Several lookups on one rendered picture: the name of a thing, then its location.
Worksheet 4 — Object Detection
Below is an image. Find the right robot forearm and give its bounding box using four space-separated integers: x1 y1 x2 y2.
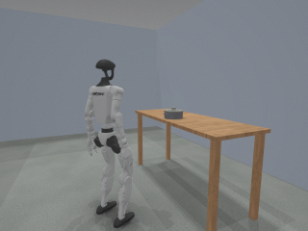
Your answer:
113 113 128 148

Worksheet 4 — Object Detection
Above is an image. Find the robot right foot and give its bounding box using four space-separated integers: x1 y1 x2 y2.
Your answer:
114 212 135 228

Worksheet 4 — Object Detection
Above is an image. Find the right robot shin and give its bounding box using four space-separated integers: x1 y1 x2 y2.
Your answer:
117 175 133 219

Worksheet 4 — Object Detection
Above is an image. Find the robot right upper arm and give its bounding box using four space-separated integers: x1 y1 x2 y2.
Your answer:
110 86 124 122

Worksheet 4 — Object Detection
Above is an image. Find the lid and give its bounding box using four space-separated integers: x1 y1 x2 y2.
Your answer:
164 109 184 113

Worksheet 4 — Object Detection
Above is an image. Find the left robot forearm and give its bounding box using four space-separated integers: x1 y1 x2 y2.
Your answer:
84 115 95 139

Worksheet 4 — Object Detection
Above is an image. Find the robot left upper arm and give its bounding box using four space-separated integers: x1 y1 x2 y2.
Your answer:
85 86 95 117

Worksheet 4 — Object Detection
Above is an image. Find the robot right hand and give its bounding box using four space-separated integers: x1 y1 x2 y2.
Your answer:
120 145 134 170

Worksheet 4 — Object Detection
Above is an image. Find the robot left hand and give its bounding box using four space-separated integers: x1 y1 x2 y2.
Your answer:
87 137 98 156

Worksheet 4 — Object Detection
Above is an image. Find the pot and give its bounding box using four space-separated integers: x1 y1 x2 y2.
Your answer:
164 112 183 119

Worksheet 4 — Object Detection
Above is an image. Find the table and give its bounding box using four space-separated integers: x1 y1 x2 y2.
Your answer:
135 109 271 231

